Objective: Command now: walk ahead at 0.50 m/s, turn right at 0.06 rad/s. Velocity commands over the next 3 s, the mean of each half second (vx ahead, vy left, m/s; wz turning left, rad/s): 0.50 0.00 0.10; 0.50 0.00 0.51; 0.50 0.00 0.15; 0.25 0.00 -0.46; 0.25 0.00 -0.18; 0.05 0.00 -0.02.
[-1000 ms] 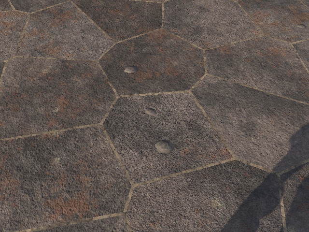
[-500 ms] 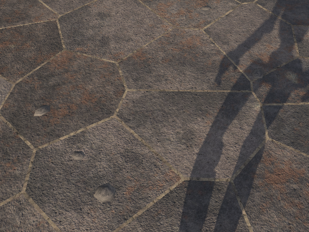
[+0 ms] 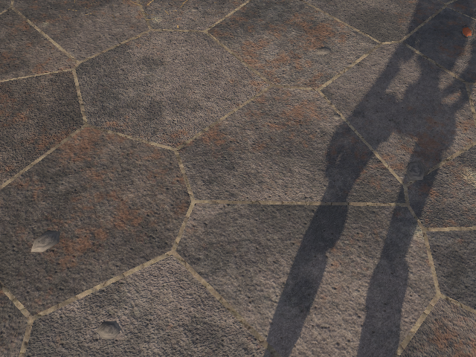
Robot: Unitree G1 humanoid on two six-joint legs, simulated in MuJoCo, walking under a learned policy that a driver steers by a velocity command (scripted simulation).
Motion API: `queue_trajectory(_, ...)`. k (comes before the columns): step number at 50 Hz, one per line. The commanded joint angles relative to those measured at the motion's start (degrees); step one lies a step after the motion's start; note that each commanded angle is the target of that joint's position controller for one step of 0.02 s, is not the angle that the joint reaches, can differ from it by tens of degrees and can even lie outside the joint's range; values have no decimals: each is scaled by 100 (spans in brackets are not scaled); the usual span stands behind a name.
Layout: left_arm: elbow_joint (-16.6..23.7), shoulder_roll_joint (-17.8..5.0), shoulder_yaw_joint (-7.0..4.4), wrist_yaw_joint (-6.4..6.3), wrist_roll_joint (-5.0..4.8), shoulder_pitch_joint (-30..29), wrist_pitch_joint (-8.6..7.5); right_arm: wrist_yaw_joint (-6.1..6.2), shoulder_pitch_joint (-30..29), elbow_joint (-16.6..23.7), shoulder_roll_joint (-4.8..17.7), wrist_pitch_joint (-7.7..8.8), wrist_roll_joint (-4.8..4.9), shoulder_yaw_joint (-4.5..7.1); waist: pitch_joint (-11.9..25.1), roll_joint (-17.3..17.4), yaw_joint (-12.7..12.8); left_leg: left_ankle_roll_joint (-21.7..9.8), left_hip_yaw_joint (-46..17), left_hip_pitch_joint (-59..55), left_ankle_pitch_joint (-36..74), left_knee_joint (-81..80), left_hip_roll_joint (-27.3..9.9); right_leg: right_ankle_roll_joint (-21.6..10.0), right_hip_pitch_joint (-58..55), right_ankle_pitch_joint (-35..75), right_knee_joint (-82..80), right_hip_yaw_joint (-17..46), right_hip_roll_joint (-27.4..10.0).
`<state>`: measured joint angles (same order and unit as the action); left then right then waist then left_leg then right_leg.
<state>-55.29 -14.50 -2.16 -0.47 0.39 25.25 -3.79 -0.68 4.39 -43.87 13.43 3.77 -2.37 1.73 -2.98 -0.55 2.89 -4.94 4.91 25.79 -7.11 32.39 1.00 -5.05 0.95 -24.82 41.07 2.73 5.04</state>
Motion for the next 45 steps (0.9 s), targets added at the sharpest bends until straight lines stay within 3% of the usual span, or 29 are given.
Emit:
queue_trajectory(1, 480, -717, -146, 5, 61, 55, -85, 11, 1692, -274, 1164, -44, 155, 383, 1078, 536, -599, -1267, -3832, -3390, -931, -1611, -2287, -56, 3328, -12, 3614, 358, -230)
queue_trajectory(2, 553, -640, -113, 53, 85, -257, -101, -16, 1237, -207, 786, -31, 170, 284, 536, 209, -488, -1130, -3110, -2604, -904, -1840, -2058, -54, 3313, 394, 3289, 290, -479)
queue_trajectory(3, 578, -530, -98, 90, 82, -386, -75, -17, 1072, -244, 596, -3, 143, 220, 203, 213, -350, -927, -2540, -2071, -694, -2067, -1752, -47, 3167, 577, 2915, 204, -684)
queue_trajectory(5, 516, -401, -61, 163, 184, -231, 66, 7, 1086, -398, 465, 72, 151, 156, 94, 462, -128, -722, -1857, -1497, -138, -2327, -1384, 81, 2724, 769, 2511, 78, -853)
queue_trajectory(7, 538, -330, -40, 214, 193, -307, 129, -7, 1330, -553, 586, 165, 184, 187, 106, 437, -89, -789, -1552, -1458, 399, -2469, -1306, 188, 2811, 969, 2306, -73, -930)
queue_trajectory(11, 857, -312, -5, 243, 174, -1298, 156, -19, 1690, -766, 657, 191, 208, 202, -150, 366, -252, -791, -1131, -1727, 627, -2755, -1142, 416, 3557, 1754, 1314, -306, -1175)
queue_trajectory(15, 1143, -157, 78, 255, 144, -2189, 119, -9, 2083, -949, 676, 179, 233, 198, -200, 382, -496, -664, -959, -1918, 1210, -2591, -980, 538, 3354, 2423, -16, -517, -1029)
queue_trajectory(18, 1272, -203, 87, 227, 119, -2570, 86, 31, 2295, -1028, 759, 142, 195, 213, -142, 419, -614, -658, -1109, -2311, 1711, -2231, -1074, 550, 3198, 2429, -554, -530, -854)
queue_trajectory(21, 1339, -361, 43, 181, 102, -2529, 8, 82, 2173, -1006, 897, 104, 147, 257, -52, 518, -480, -577, -1398, -2569, 2139, -1776, -1243, 424, 2773, 1905, -929, -420, -733)
queue_trajectory(23, 1092, -545, -52, 111, 121, -1635, -89, 88, 1941, -957, 979, 82, 153, 293, 312, 438, -34, -418, -1381, -2440, 2646, -835, -1094, 266, 1558, 1620, -1482, -467, -525)
queue_trajectory(24, 844, -808, -154, 35, 216, -770, -175, 70, 1922, -913, 842, 91, 189, 261, 875, 104, 289, -304, -1139, -1919, 2248, 320, -743, 86, 273, 1675, -1663, -191, -822)
queue_trajectory(25, 847, -1368, -287, -58, 374, 39, -212, 52, 2001, -619, 395, 109, 331, 154, 1799, -733, 489, -109, -737, -602, 325, 2148, -183, -269, -1295, 891, -1860, 1537, -2404)
queue_trajectory(26, 835, -1642, -383, -28, 299, -62, -103, 81, 2451, -541, 253, 60, 380, 150, 2124, -1651, 204, -66, -548, 760, -2484, 3285, 374, -705, -1785, 689, -2487, 3384, -3246)
queue_trajectory(27, 923, -1041, -258, -2, 204, -502, -44, 116, 2199, -696, 704, -43, 232, 263, 1359, -650, 55, -132, -875, 1048, -2105, 3706, -65, -585, -1079, 116, -2564, 2921, -2933)
queue_trajectory(28, 982, -643, -158, 16, 152, -925, -57, 55, 1940, -676, 629, -53, 206, 271, 687, -326, -68, -109, -899, 1025, -1579, 3597, -273, -452, -314, 285, -2743, 2072, -2648)
queue_trajectory(29, 991, -466, -115, 24, 152, -1141, -81, 9, 1822, -658, 492, -79, 198, 258, 419, -354, -181, -58, -851, 862, -1259, 3418, -434, -313, 160, 752, -2944, 1441, -2397)
queue_trajectory(30, 942, -383, -91, 2, 123, -1149, -113, -37, 1769, -651, 471, -148, 117, 274, 252, -505, -262, 10, -806, 759, -1125, 3312, -530, -230, 453, 1166, -3059, 967, -2221)
queue_trajectory(31, 889, -359, -87, -11, 101, -1129, -153, -86, 1802, -653, 399, -225, 73, 269, 204, -588, -347, 82, -763, 664, -1004, 3300, -574, -182, 624, 1464, -3137, 619, -2104)
queue_trajectory(35, 717, -458, -149, -9, 39, -815, -304, -196, 1246, -410, 318, -360, 54, 264, 130, -417, -387, 222, -668, 1163, -363, 3225, -671, -285, 517, 2395, -3317, -159, -2074)
queue_trajectory(40, 546, -455, -161, -5, 78, -559, -287, -301, 276, -38, 239, -352, 59, 186, -133, -374, -255, 297, -419, 1380, 544, 1900, -657, -293, 369, 2872, -3338, -974, -1922)
queue_trajectory(45, 367, -682, -232, -57, 79, -197, -217, -381, -496, 305, 260, -333, 16, 121, -293, -361, -61, 18, 86, 1023, 409, 699, -515, -217, -213, 3504, -3131, -1439, -2124)
